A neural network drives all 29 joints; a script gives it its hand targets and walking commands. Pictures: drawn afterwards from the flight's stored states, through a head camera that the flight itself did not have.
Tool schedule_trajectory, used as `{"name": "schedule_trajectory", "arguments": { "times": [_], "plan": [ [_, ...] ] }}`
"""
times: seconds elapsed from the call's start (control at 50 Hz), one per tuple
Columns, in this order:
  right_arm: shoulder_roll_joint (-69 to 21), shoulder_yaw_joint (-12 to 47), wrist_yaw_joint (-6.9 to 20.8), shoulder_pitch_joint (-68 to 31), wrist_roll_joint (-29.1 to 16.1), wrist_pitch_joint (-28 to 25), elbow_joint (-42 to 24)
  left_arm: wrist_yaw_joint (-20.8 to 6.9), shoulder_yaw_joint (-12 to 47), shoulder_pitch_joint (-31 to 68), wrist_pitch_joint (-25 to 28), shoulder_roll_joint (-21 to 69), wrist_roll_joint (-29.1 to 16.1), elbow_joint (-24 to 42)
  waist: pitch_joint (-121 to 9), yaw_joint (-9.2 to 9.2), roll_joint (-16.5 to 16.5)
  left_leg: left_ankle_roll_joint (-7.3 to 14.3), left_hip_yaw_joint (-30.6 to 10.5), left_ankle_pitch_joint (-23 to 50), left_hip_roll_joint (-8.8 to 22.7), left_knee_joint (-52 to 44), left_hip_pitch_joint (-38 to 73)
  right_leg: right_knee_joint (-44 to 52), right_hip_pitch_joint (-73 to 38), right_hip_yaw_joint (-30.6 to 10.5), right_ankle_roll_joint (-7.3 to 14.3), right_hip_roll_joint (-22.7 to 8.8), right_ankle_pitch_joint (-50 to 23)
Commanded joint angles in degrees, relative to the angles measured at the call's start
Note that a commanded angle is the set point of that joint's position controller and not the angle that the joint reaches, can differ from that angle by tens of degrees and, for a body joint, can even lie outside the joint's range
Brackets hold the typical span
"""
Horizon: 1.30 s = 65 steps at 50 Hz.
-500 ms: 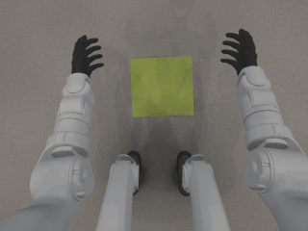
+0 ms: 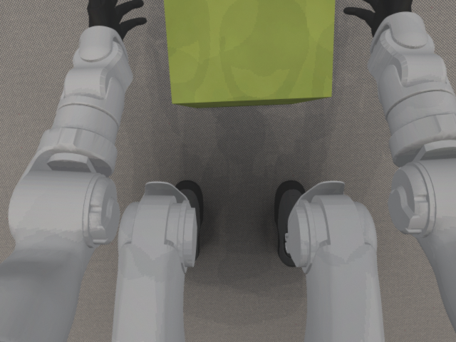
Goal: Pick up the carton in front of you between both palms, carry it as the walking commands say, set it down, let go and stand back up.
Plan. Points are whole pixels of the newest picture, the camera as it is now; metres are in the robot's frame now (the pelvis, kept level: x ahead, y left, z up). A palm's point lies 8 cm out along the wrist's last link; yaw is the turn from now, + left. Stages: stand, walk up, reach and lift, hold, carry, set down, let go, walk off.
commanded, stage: reach and lift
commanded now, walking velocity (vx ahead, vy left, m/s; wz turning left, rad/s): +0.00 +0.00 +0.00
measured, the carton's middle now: (245, 42) +0.53 -0.01 -0.27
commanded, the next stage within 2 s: none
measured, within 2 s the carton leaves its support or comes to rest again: leaves its support in 0.90 s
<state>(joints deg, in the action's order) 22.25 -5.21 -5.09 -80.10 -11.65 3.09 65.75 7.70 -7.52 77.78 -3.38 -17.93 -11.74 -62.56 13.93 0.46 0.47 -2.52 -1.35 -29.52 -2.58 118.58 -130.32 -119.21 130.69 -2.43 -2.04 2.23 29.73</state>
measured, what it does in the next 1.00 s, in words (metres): stands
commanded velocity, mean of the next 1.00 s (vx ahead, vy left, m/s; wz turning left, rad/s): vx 0.00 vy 0.00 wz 0.00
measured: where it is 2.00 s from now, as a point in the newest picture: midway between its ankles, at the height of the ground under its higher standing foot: (238, 237)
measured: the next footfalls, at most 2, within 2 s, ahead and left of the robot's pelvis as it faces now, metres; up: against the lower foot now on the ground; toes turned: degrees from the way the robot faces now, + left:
none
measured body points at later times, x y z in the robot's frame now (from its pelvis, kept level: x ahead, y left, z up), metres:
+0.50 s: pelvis +0.01 +0.00 -0.02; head +0.37 -0.02 +0.23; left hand +0.54 +0.16 -0.21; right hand +0.55 -0.19 -0.21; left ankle +0.12 +0.12 -0.36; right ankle +0.12 -0.12 -0.36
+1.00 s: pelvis +0.01 +0.00 -0.03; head +0.35 -0.02 +0.25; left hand +0.55 +0.14 -0.18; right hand +0.55 -0.17 -0.19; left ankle +0.12 +0.13 -0.36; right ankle +0.12 -0.13 -0.36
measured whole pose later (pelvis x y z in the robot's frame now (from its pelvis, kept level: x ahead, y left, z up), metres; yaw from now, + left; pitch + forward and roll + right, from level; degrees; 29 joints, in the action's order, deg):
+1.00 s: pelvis +0.01 +0.00 -0.03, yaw +0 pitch +37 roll +1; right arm 16.8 -3.3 -9.1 -78.3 -10.0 8.4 60.8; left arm 11.3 -10.5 75.7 -8.1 -11.4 -9.7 -56.7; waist 14.5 0.0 1.7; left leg -4.0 -2.3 -32.4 -5.0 126.2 -130.8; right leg -127.0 131.2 -2.8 -2.5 3.1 32.8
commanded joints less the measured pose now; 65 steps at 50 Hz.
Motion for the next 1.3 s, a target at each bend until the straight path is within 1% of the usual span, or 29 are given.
{"name": "schedule_trajectory", "arguments": {
  "times": [0.0, 0.06, 0.12, 0.18, 0.24, 0.3, 0.38, 0.44, 0.54, 0.6, 0.62, 0.66, 0.7, 0.72, 0.76, 0.8, 0.86, 0.94, 0.96, 1.0, 1.04, 1.08, 1.1, 1.14, 1.18, 1.22, 1.28],
  "plan": [
    [7.64, 0.25, -0.05, -15.55, -0.58, -2.22, -2.60, -0.15, 0.09, 14.93, 2.30, -7.39, -0.65, 2.50, -63.32, -0.12, -1.32, -0.69, 3.45, 9.10, 1.45, -6.56, 32.46, 7.52, -32.57, 2.77, 0.16, -1.78, -9.18],
    [8.43, 1.70, -0.43, -17.44, -1.82, -3.25, -3.66, 0.09, 1.14, 16.58, 3.43, -8.50, -1.94, 3.24, -67.31, 0.04, -1.71, -0.70, 3.49, 12.82, 1.36, -4.13, 33.88, 5.03, -35.52, 2.53, 0.13, -1.72, -13.22],
    [9.51, 2.21, -0.65, -18.73, -2.68, -3.89, -5.52, 0.67, 2.54, 17.86, 3.94, -7.76, -3.00, 5.21, -68.15, -0.45, -0.79, -0.78, 3.56, 15.19, 0.87, -2.73, 34.47, 3.46, -35.00, 2.81, 0.38, -1.51, -15.34],
    [9.53, 2.95, -0.54, -17.09, -3.01, -4.12, -5.75, 1.01, 3.38, 15.99, 4.05, -6.49, -3.83, 6.45, -69.80, -1.06, -0.86, -0.97, 3.46, 18.99, 0.28, -1.51, 36.53, 2.18, -36.38, 3.00, 0.41, -1.37, -19.07],
    [7.84, 3.99, -0.50, -14.47, -3.42, -4.03, -6.08, 1.31, 3.79, 12.47, 3.99, -4.79, -4.45, 6.42, -71.96, -0.98, -1.72, -0.98, 3.97, 20.57, -0.17, -1.10, 37.20, 2.08, -38.80, 3.25, 0.25, -1.06, -20.99],
    [5.69, 4.03, -0.41, -12.48, -2.88, -3.53, -4.26, 1.22, 2.52, 10.00, 3.81, -4.45, -3.23, 4.01, -66.25, -0.09, -2.97, -0.74, 4.47, 17.06, -0.19, -1.76, 31.57, 2.85, -37.60, 2.70, 0.01, -0.98, -18.65],
    [4.64, 3.25, -0.24, -12.65, -1.71, -3.51, -3.04, 0.81, 0.63, 10.51, 4.20, -4.65, -1.38, 2.98, -61.27, 0.33, -2.75, -0.51, 4.45, 14.41, 0.01, -2.35, 28.07, 3.74, -34.02, 2.01, 0.05, -0.92, -15.90],
    [4.35, 3.34, -0.48, -13.84, -1.60, -3.71, -3.49, 0.80, 0.82, 12.08, 4.51, -4.29, -1.40, 3.29, -61.71, 0.09, -2.53, -0.39, 4.39, 13.96, -0.01, -2.58, 28.49, 4.16, -33.86, 1.88, 0.21, -0.81, -15.26],
    [-0.56, 6.73, -0.61, -18.17, -3.06, -3.91, -4.49, 0.99, 4.92, 16.54, 4.66, 1.00, -3.29, 3.57, -62.23, -0.12, -2.46, -0.26, 3.97, 12.58, -0.70, -3.31, 30.64, 4.93, -34.19, 2.03, 0.30, -0.33, -13.41],
    [-1.27, 5.71, -1.20, -19.08, -1.35, -3.98, -3.28, 1.57, 3.93, 17.46, 4.64, 2.83, -1.80, 2.06, -61.56, -0.70, -1.76, -0.57, 3.59, 11.83, -1.27, -3.69, 32.12, 5.25, -34.21, 2.37, 0.38, 0.07, -12.21],
    [-4.90, 6.70, -0.72, -20.41, -1.17, -4.05, -4.10, 0.96, 5.26, 19.39, 4.65, 6.79, -1.99, 3.20, -61.07, -1.04, -1.68, -0.39, 3.59, 11.70, -1.71, -3.71, 32.71, 5.46, -34.41, 2.46, 0.67, 0.43, -11.88],
    [-17.68, 10.07, 1.47, -25.99, -1.73, -4.07, -4.06, -1.22, 8.71, 25.40, 4.67, 18.55, -2.29, 3.96, -61.56, -1.00, -1.55, -0.24, 3.76, 12.27, -2.64, -3.42, 32.28, 5.15, -33.76, 2.72, 1.10, 1.50, -12.73],
    [-34.25, 13.05, 5.31, -32.66, -0.98, -3.13, -4.46, -4.99, 12.00, 32.76, 3.65, 34.44, -1.21, 5.02, -60.00, -1.13, -1.11, -0.09, 3.85, 11.29, -3.83, -2.68, 30.97, 4.39, -32.43, 2.89, 1.31, 2.52, -12.26],
    [-40.61, 13.39, 7.38, -34.49, -0.12, -2.33, -4.56, -7.00, 12.27, 34.88, 2.74, 41.05, -0.12, 5.19, -58.59, -1.22, -0.85, 0.02, 4.16, 10.47, -4.46, -2.38, 30.47, 4.10, -31.51, 3.18, 1.36, 2.95, -11.46],
    [-48.02, 12.07, 10.43, -35.04, 1.47, -0.91, -5.61, -9.93, 11.24, 36.50, 1.13, 48.63, 1.83, 6.20, -56.84, -1.43, -0.17, 0.24, 5.00, 9.73, -5.37, -1.89, 29.31, 3.55, -30.01, 4.00, 1.71, 3.59, -10.71],
    [-53.06, 11.39, 12.32, -35.12, 2.04, 0.23, -7.80, -11.86, 10.42, 37.21, -0.07, 53.37, 2.65, 8.61, -58.17, -1.36, -0.55, 0.56, 5.69, 11.64, -5.86, -1.42, 28.85, 2.86, -29.95, 4.68, 1.90, 4.19, -12.42],
    [-58.96, 13.14, 13.55, -35.00, 0.57, 1.32, -13.13, -13.09, 12.50, 37.97, -1.24, 58.50, 1.24, 13.88, -66.82, -1.41, -1.00, 0.69, 6.38, 17.72, -6.23, -0.41, 31.92, 1.72, -33.47, 5.45, 1.71, 4.57, -18.61],
    [-64.94, 18.12, 13.04, -36.44, -2.42, 2.94, -23.84, -12.73, 16.79, 37.20, -3.12, 65.75, -1.72, 21.63, -85.97, -1.98, -1.66, 0.44, 7.14, 25.69, -6.82, 0.14, 40.57, 1.58, -42.66, 6.84, 0.96, 5.13, -26.50],
    [-66.20, 18.91, 12.89, -36.17, -2.53, 3.68, -26.25, -12.60, 17.66, 37.06, -3.93, 67.41, -1.80, 23.78, -90.35, -2.16, -1.88, 0.28, 7.29, 26.40, -6.90, -0.13, 41.71, 1.85, -45.11, 7.06, 0.88, 5.36, -27.79],
    [-69.27, 19.97, 12.45, -33.94, -2.04, 5.28, -29.94, -12.30, 19.22, 35.85, -5.41, 69.71, -1.24, 27.75, -96.04, -2.03, -2.36, 0.07, 7.58, 25.87, -7.29, -1.43, 42.82, 2.97, -48.55, 7.50, 0.58, 5.90, -28.11],
    [-71.84, 19.86, 12.43, -30.72, -0.62, 7.15, -31.85, -12.42, 19.91, 34.10, -6.97, 71.19, 0.14, 30.74, -97.39, -1.86, -2.62, 0.06, 7.82, 23.14, -7.59, -3.38, 42.90, 4.94, -48.98, 7.88, 0.44, 6.50, -25.53],
    [-74.32, 18.65, 12.88, -27.11, 1.60, 9.17, -31.19, -12.95, 19.30, 31.56, -8.72, 72.30, 2.36, 31.09, -93.75, -1.49, -2.71, 0.22, 7.98, 18.36, -7.75, -6.01, 40.70, 7.55, -46.60, 8.10, 0.54, 7.00, -20.61],
    [-75.36, 17.60, 13.23, -25.37, 2.93, 10.21, -29.62, -13.29, 18.29, 30.03, -9.63, 72.63, 3.78, 29.95, -89.89, -1.15, -2.74, 0.36, 7.98, 15.20, -7.78, -7.49, 38.65, 9.02, -44.29, 8.07, 0.63, 7.11, -17.40],
    [-76.79, 14.23, 14.16, -22.14, 6.05, 12.11, -24.66, -14.18, 14.66, 27.14, -11.41, 73.09, 7.11, 25.70, -80.24, -0.33, -2.63, 0.82, 7.92, 8.35, -7.60, -10.54, 34.20, 12.23, -38.93, 7.70, 0.82, 7.08, -10.46],
    [-77.19, 10.15, 14.92, -20.74, 9.45, 13.40, -20.47, -14.98, 10.42, 25.19, -12.80, 73.27, 10.71, 21.14, -73.11, 0.29, -2.59, 1.28, 7.79, 3.46, -7.54, -13.44, 31.53, 15.20, -35.48, 7.38, 1.06, 7.11, -5.18],
    [-77.20, 7.02, 15.46, -20.34, 12.17, 14.05, -18.35, -15.42, 7.61, 24.60, -13.53, 73.90, 13.32, 18.94, -70.89, 0.31, -2.40, 1.37, 7.56, 1.74, -7.67, -16.07, 31.63, 17.81, -34.95, 7.19, 1.31, 7.20, -3.03],
    [-77.32, 4.37, 15.77, -20.42, 14.42, 14.27, -17.42, -15.86, 5.35, 24.29, -13.82, 74.55, 15.36, 17.77, -71.92, -0.13, -1.86, 1.30, 7.21, 1.94, -7.85, -19.32, 33.70, 20.91, -37.24, 7.01, 1.44, 7.28, -3.38]
  ]
}}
